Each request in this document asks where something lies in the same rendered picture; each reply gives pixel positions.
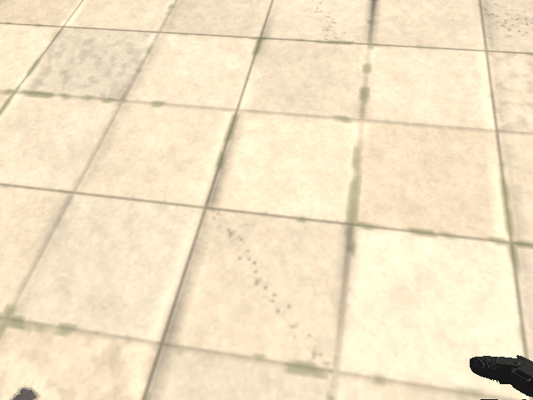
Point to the right robot hand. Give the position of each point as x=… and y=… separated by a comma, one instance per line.
x=517, y=372

